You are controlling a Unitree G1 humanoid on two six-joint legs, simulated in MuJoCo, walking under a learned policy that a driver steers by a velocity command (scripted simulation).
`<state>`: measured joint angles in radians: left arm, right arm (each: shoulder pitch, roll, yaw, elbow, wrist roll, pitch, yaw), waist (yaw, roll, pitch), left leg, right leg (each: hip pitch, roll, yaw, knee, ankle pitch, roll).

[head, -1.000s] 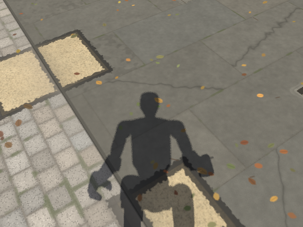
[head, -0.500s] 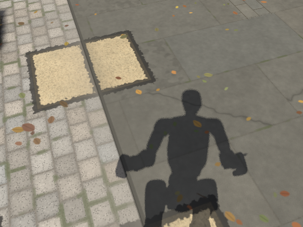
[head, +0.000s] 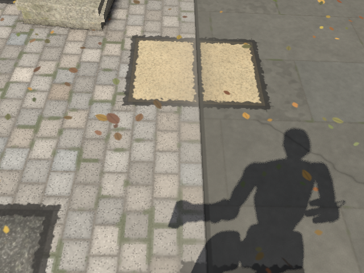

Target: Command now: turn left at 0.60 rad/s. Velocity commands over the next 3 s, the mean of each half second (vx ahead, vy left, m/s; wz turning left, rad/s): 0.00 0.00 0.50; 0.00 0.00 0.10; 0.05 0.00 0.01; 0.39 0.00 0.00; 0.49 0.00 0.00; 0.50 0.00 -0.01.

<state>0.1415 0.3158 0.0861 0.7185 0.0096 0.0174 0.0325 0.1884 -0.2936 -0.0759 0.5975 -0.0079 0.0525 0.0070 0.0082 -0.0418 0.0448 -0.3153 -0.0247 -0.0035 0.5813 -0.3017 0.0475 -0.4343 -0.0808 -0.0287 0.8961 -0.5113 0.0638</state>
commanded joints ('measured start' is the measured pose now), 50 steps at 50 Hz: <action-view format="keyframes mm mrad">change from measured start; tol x16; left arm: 1 -61 109 32 -92 -5 -17 12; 50 35 41 -24 88 -1 -32 -7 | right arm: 1 11 -192 -54 -58 -3 -45 -15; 50 31 -49 18 108 -6 -62 -30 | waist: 1 -26 184 -118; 17 7 209 -148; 20 -65 -195 -116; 33 -13 -128 -104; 36 65 187 -143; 50 7 70 -23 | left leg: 1 228 288 -363 -238 458 217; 18 92 129 -457 -100 294 93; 21 -165 -62 -189 376 -361 -83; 24 -204 -47 -199 555 -222 -130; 30 -16 14 -48 122 -166 -155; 34 227 30 -61 -264 204 -90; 35 312 127 -157 -220 409 -54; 39 101 99 -158 -201 99 -3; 50 80 75 -142 -190 143 -15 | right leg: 1 -264 35 104 276 -6 1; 15 34 123 109 -243 142 3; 18 234 82 103 -524 394 -42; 21 270 -316 533 -597 673 -369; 33 281 -95 228 -493 633 -241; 36 207 35 84 -466 326 -71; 50 256 39 77 -447 393 -20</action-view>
